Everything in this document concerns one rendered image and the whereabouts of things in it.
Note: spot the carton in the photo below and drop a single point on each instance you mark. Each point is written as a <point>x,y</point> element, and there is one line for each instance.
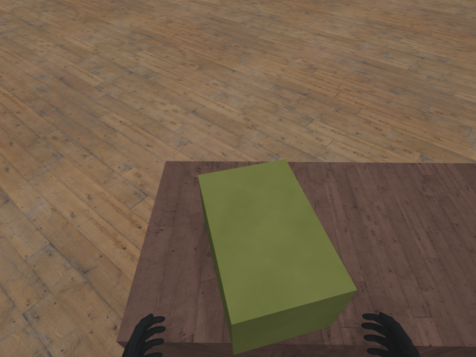
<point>278,273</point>

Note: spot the robot left hand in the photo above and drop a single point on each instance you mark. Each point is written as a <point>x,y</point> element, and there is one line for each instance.
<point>137,346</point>

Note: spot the robot right hand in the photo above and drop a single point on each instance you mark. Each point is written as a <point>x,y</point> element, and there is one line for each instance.
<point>397,341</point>

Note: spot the pedestal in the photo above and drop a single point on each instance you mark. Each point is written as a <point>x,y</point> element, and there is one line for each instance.
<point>405,232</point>

